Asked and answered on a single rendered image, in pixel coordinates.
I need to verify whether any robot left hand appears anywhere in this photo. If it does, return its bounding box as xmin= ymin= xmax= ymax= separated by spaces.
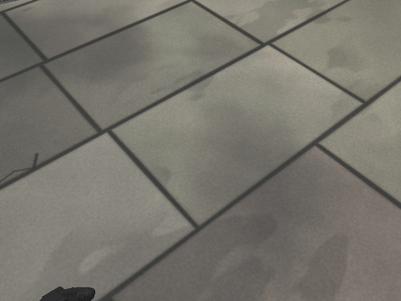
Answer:
xmin=40 ymin=287 xmax=95 ymax=301

